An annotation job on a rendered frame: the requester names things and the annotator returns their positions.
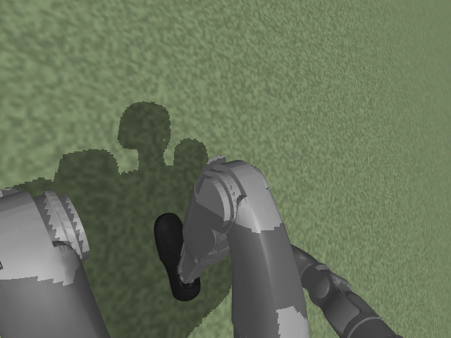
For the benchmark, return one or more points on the right robot hand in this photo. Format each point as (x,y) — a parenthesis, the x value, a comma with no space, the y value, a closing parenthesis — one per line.
(303,259)

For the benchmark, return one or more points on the right robot foot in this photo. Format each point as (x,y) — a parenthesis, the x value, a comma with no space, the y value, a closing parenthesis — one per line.
(168,234)

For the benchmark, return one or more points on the right robot arm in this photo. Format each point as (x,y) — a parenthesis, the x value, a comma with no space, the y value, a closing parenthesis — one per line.
(348,314)

